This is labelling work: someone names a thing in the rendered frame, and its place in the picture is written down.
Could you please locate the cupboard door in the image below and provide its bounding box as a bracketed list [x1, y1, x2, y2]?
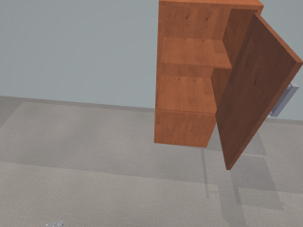
[215, 12, 303, 170]

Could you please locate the handle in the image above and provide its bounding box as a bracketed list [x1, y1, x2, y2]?
[269, 82, 299, 117]

